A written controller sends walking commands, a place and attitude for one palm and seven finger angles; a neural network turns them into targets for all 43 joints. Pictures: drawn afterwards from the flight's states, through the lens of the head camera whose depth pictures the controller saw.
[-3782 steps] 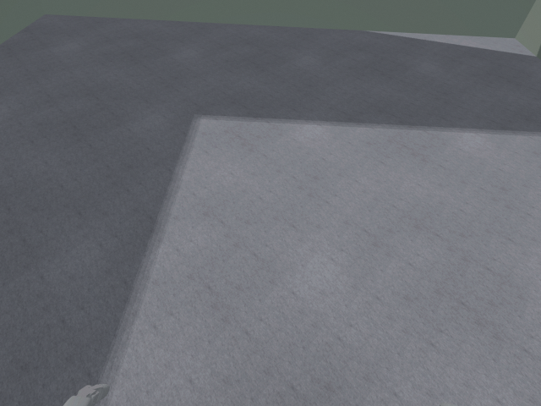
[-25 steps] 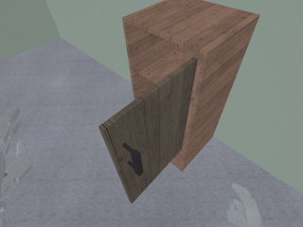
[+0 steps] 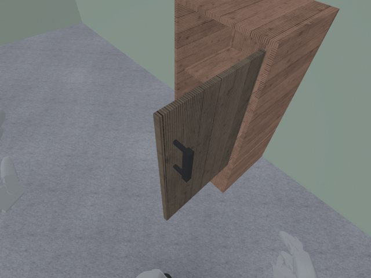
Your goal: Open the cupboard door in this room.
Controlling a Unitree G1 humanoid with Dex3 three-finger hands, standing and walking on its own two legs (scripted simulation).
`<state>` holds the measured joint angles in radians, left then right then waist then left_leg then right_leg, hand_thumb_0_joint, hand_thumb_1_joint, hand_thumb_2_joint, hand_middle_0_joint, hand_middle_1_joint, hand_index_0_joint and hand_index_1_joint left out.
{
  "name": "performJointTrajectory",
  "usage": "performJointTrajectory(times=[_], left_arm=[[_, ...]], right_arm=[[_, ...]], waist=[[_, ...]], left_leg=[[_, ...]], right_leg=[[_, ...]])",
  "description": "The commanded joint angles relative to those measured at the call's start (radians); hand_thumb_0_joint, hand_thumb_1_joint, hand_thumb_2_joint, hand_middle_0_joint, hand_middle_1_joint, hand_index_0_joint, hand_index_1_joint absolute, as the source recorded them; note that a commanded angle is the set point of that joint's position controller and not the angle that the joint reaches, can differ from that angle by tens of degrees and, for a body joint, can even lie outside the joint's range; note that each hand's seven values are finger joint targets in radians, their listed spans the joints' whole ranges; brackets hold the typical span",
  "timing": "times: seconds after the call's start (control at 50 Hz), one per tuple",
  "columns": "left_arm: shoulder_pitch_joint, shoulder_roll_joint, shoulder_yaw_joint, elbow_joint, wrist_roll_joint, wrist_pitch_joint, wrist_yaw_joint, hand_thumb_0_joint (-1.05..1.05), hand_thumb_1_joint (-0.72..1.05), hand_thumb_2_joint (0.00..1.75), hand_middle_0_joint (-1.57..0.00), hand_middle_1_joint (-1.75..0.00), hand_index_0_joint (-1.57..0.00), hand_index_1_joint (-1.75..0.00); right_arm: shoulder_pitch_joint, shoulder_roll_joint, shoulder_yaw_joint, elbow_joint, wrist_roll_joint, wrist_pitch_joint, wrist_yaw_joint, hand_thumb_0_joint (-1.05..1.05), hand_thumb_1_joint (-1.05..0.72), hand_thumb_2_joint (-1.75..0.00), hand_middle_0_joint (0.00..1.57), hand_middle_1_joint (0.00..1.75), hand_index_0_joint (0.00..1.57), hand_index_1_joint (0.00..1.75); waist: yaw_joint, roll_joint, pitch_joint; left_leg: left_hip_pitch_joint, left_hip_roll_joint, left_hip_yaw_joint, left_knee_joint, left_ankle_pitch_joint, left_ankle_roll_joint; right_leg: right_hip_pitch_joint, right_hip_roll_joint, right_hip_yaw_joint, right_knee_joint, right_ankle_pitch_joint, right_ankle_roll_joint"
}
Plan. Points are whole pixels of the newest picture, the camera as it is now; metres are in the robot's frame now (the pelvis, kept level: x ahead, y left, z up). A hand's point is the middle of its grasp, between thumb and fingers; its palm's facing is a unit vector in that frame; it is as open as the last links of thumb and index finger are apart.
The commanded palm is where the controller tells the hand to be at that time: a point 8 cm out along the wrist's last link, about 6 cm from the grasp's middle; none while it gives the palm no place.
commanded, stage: step back with the hand held close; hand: left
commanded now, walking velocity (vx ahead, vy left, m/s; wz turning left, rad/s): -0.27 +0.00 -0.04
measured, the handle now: (182, 161) +0.40 +0.04 -0.02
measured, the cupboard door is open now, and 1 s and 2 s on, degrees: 91 91 91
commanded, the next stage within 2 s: stop stepping back and stand still in 0.40 s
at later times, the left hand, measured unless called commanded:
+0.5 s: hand out of the picture +0.13 +0.25 +0.18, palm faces +0.34 -0.83 -0.45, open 7.4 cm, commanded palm +0.07 +0.30 +0.19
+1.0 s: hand out of the picture +0.05 +0.20 +0.16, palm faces +0.35 -0.83 -0.42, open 7.4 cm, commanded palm -0.01 +0.25 +0.19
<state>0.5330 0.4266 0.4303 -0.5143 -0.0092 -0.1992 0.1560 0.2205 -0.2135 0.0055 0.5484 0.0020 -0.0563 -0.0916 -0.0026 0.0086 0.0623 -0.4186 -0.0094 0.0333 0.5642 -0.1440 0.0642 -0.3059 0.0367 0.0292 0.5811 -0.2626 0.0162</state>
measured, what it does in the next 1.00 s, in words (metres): walks backwards: left foot, then right foot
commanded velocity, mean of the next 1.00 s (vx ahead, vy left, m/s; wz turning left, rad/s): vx -0.10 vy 0.04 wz -0.04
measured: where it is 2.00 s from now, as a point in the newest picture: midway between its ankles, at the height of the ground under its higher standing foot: outside the picture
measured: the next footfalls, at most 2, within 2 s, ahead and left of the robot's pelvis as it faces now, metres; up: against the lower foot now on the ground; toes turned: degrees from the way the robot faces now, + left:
left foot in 0.26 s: +0.03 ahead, +0.11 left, +0.00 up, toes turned +1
right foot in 0.66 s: -0.23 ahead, -0.11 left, +0.00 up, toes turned -9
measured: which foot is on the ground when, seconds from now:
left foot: down 0.00-0.12, up 0.14-0.24, down 0.26-0.66, up 0.68-0.86, down 0.88-1.00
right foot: down 0.00-0.28, up 0.30-0.64, down 0.66-1.00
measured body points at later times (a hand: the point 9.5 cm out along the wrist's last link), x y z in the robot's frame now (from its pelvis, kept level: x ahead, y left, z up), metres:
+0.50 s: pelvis -0.09 +0.01 +0.01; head -0.05 +0.04 +0.46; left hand +0.11 +0.30 +0.20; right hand +0.08 -0.22 -0.06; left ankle -0.01 +0.11 -0.73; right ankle -0.18 -0.11 -0.67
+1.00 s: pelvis -0.19 -0.03 +0.00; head -0.20 -0.03 +0.45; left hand +0.03 +0.24 +0.19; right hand -0.08 -0.31 -0.09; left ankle -0.15 +0.08 -0.73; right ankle -0.27 -0.10 -0.72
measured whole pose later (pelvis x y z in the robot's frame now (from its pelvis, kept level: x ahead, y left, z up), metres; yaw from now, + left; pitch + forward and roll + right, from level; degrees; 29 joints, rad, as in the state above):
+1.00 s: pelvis -0.19 -0.03 +0.00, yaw -7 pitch +0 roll +3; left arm 0.49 0.39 0.39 -0.40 -0.04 -0.17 0.17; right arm 0.25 -0.25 -0.02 0.66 0.00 -0.10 -0.07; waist -0.03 -0.04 -0.04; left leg -0.29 -0.02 0.09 0.56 -0.26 0.02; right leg -0.19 -0.01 -0.02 0.70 -0.45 0.01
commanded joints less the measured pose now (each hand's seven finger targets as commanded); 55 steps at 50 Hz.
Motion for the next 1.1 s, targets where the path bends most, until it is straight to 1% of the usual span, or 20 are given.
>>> performJointTrajectory(times=[0.0, 0.06, 0.1, 0.14, 0.22, 0.26, 0.38, 0.5, 0.58, 0.62, 0.64, 0.66, 0.7, 0.74, 0.82, 0.86, 0.92, 1.0, 1.06, 1.08], left_arm=[[-0.015, 0.165, 0.151, -0.233, -0.005, -0.082, 0.020, 0.00, 0.90, 0.90, -0.20, -0.30, -0.20, -0.30], [-0.001, 0.166, 0.133, -0.237, -0.027, -0.083, 0.018, 0.00, 0.90, 0.90, -0.20, -0.30, -0.20, -0.30], [-0.034, 0.165, 0.106, -0.231, -0.030, -0.079, 0.029, 0.00, 0.90, 0.90, -0.20, -0.30, -0.20, -0.30], [-0.067, 0.152, 0.080, -0.202, -0.019, -0.070, 0.040, 0.00, 0.90, 0.90, -0.20, -0.30, -0.20, -0.30], [-0.127, 0.181, 0.095, -0.201, -0.021, -0.065, 0.041, 0.00, 0.90, 0.90, -0.20, -0.30, -0.20, -0.30], [-0.114, 0.202, 0.143, -0.230, -0.011, -0.078, 0.046, 0.00, 0.90, 0.90, -0.20, -0.30, -0.20, -0.30], [0.017, 0.151, 0.119, -0.316, -0.044, -0.077, 0.021, 0.00, 0.90, 0.90, -0.20, -0.30, -0.20, -0.30], [0.030, 0.160, 0.111, -0.315, -0.057, -0.044, 0.024, 0.00, 0.90, 0.90, -0.20, -0.30, -0.20, -0.30], [0.128, 0.206, 0.173, -0.287, -0.072, -0.033, 0.030, 0.00, 0.90, 0.90, -0.20, -0.30, -0.20, -0.30], [0.156, 0.248, 0.201, -0.277, -0.072, -0.037, 0.025, 0.00, 0.90, 0.90, -0.20, -0.30, -0.20, -0.30], [0.148, 0.297, 0.243, -0.276, -0.079, -0.042, 0.031, 0.00, 0.90, 0.90, -0.20, -0.30, -0.20, -0.30], [0.108, 0.303, 0.244, -0.279, -0.081, -0.050, 0.038, 0.00, 0.90, 0.90, -0.20, -0.30, -0.20, -0.30], [0.111, 0.216, 0.185, -0.190, -0.065, -0.042, 0.033, 0.00, 0.90, 0.90, -0.20, -0.30, -0.20, -0.30], [0.051, 0.201, 0.161, -0.137, -0.050, -0.037, 0.038, 0.00, 0.90, 0.90, -0.20, -0.30, -0.20, -0.30], [-0.062, 0.160, 0.084, -0.050, -0.035, -0.045, 0.037, 0.00, 0.90, 0.90, -0.20, -0.30, -0.20, -0.30], [-0.098, 0.164, 0.066, -0.081, -0.035, -0.053, 0.034, 0.00, 0.90, 0.90, -0.20, -0.30, -0.20, -0.30], [-0.075, 0.191, 0.095, -0.140, -0.020, -0.065, 0.039, 0.00, 0.90, 0.90, -0.20, -0.30, -0.20, -0.30], [-0.016, 0.203, 0.136, -0.201, -0.017, -0.067, 0.028, 0.00, 0.90, 0.90, -0.20, -0.30, -0.20, -0.30], [0.032, 0.205, 0.157, -0.174, -0.030, -0.080, 0.026, 0.00, 0.90, 0.90, -0.20, -0.30, -0.20, -0.30], [0.019, 0.192, 0.149, -0.162, -0.038, -0.084, 0.026, 0.00, 0.90, 0.90, -0.20, -0.30, -0.20, -0.30]], right_arm=[[-0.111, -0.142, -0.066, -0.145, -0.002, -0.081, -0.005, 0.00, -0.90, -0.90, 0.20, 0.30, 0.20, 0.30], [-0.095, -0.123, -0.068, -0.124, -0.004, -0.087, 0.005, 0.00, -0.90, -0.90, 0.20, 0.30, 0.20, 0.30], [-0.075, -0.116, -0.076, -0.083, -0.002, -0.078, 0.016, 0.00, -0.90, -0.90, 0.20, 0.30, 0.20, 0.30], [-0.086, -0.105, -0.073, -0.061, -0.011, -0.067, 0.019, 0.00, -0.90, -0.90, 0.20, 0.30, 0.20, 0.30], [-0.123, -0.112, -0.048, -0.061, -0.005, -0.056, -0.005, 0.00, -0.90, -0.90, 0.20, 0.30, 0.20, 0.30], [-0.137, -0.115, -0.059, -0.072, -0.017, -0.069, -0.013, 0.00, -0.90, -0.90, 0.20, 0.30, 0.20, 0.30], [-0.097, -0.116, -0.082, -0.054, -0.021, -0.114, 0.041, 0.00, -0.90, -0.90, 0.20, 0.30, 0.20, 0.30], [-0.099, -0.115, -0.067, -0.042, -0.025, -0.125, 0.045, 0.00, -0.90, -0.90, 0.20, 0.30, 0.20, 0.30], [-0.105, -0.106, -0.054, -0.085, -0.014, -0.102, 0.034, 0.00, -0.90, -0.90, 0.20, 0.30, 0.20, 0.30], [-0.104, -0.088, -0.051, -0.092, -0.012, -0.071, 0.038, 0.00, -0.90, -0.90, 0.20, 0.30, 0.20, 0.30], [-0.110, -0.090, -0.045, -0.084, -0.015, -0.059, 0.038, 0.00, -0.90, -0.90, 0.20, 0.30, 0.20, 0.30], [-0.110, -0.092, -0.036, -0.077, -0.015, -0.063, 0.035, 0.00, -0.90, -0.90, 0.20, 0.30, 0.20, 0.30], [-0.075, -0.087, -0.040, -0.065, 0.017, -0.078, 0.036, 0.00, -0.90, -0.90, 0.20, 0.30, 0.20, 0.30], [-0.106, -0.097, -0.037, -0.064, 0.013, -0.084, 0.020, 0.00, -0.90, -0.90, 0.20, 0.30, 0.20, 0.30], [-0.073, -0.118, -0.044, -0.024, 0.004, -0.094, 0.005, 0.00, -0.90, -0.90, 0.20, 0.30, 0.20, 0.30], [-0.064, -0.153, -0.064, -0.036, 0.005, -0.097, 0.001, 0.00, -0.90, -0.90, 0.20, 0.30, 0.20, 0.30], [-0.041, -0.139, -0.058, -0.050, -0.002, -0.103, 0.018, 0.00, -0.90, -0.90, 0.20, 0.30, 0.20, 0.30], [-0.097, -0.130, -0.043, -0.067, 0.003, -0.114, 0.023, 0.00, -0.90, -0.90, 0.20, 0.30, 0.20, 0.30], [-0.077, -0.102, -0.055, -0.073, 0.001, -0.087, 0.035, 0.00, -0.90, -0.90, 0.20, 0.30, 0.20, 0.30], [-0.074, -0.112, -0.064, -0.069, 0.010, -0.090, 0.037, 0.00, -0.90, -0.90, 0.20, 0.30, 0.20, 0.30]], waist=[[0.012, 0.187, -0.122], [-0.004, -0.042, -0.132], [-0.012, -0.175, -0.153], [-0.018, -0.178, -0.148], [-0.018, -0.024, -0.108], [0.013, 0.232, -0.165], [0.010, 0.175, -0.266], [-0.008, 0.253, -0.260], [-0.002, 0.235, -0.242], [-0.017, 0.005, -0.211], [0.002, -0.128, -0.202], [0.008, -0.138, -0.175], [-0.006, -0.217, -0.210], [-0.009, -0.186, -0.185], [-0.027, -0.106, -0.143], [-0.027, -0.012, -0.178], [-0.008, 0.142, -0.172], [0.006, 0.142, -0.026], [-0.011, -0.137, -0.055], [-0.007, -0.147, -0.068]], left_leg=[[-0.288, 0.206, -0.208, -0.327, -0.582, 0.039], [-0.014, 0.077, -0.082, -0.084, -0.387, -0.031], [0.191, 0.009, -0.024, 0.251, -0.238, -0.075], [0.174, 0.002, -0.044, 0.367, -0.240, -0.076], [0.179, 0.056, -0.057, -0.154, -0.035, -0.058], [0.054, 0.311, -0.275, -0.252, 0.267, 0.042], [0.248, 0.333, -0.176, -0.183, 0.511, 0.096], [0.279, 0.297, -0.169, -0.298, 0.168, 0.062], [0.150, 0.158, -0.052, -0.332, -0.278, -0.031], [0.160, 0.047, 0.047, -0.024, -0.227, -0.087], [0.133, 0.016, 0.010, 0.192, -0.185, -0.094], [0.010, 0.031, -0.032, 0.325, -0.210, -0.089], [-0.177, 0.025, -0.020, 0.348, -0.202, -0.081], [-0.130, 0.030, 0.019, 0.216, -0.172, -0.068], [0.164, -0.020, 0.078, -0.075, -0.025, -0.019], [0.328, 0.071, -0.026, -0.102, 0.209, 0.033], [0.411, 0.237, -0.257, -0.098, 0.506, 0.124], [-0.033, 0.177, -0.140, -0.190, -0.064, 0.036], [-0.072, 0.010, 0.004, 0.199, -0.177, -0.064], [-0.085, 0.008, -0.024, 0.336, -0.237, -0.072]], right_leg=[[0.290, 0.025, 0.013, 0.084, -0.015, -0.024], [-0.018, -0.082, 0.192, -0.185, -0.120, -0.081], [-0.256, -0.266, 0.371, -0.347, -0.145, -0.162], [-0.249, -0.315, 0.362, -0.328, 0.083, -0.189], [-0.110, -0.116, 0.127, -0.094, 0.268, -0.043], [0.004, 0.004, 0.022, 0.187, -0.016, 0.005], [-0.119, 0.014, 0.015, 0.420, -0.211, 0.007], [-0.043, 0.026, -0.049, 0.208, -0.264, 0.010], [0.203, 0.035, -0.153, -0.217, -0.133, -0.032], [0.077, -0.150, 0.053, -0.388, -0.111, -0.106], [-0.040, -0.316, 0.236, -0.438, -0.089, -0.156], [-0.014, -0.386, 0.252, -0.400, 0.100, -0.190], [0.275, -0.290, 0.135, -0.211, 0.697, -0.091], [0.301, -0.276, 0.083, -0.162, 0.783, -0.094], [0.178, -0.228, 0.047, -0.092, 0.705, -0.033], [0.087, -0.150, 0.005, 0.058, 0.602, 0.037], [-0.122, -0.051, -0.034, 0.138, -0.049, 0.035], [0.167, -0.058, -0.039, -0.113, -0.072, -0.014], [0.138, -0.309, 0.349, -0.363, 0.125, -0.118], [0.146, -0.341, 0.357, -0.343, 0.308, -0.123]])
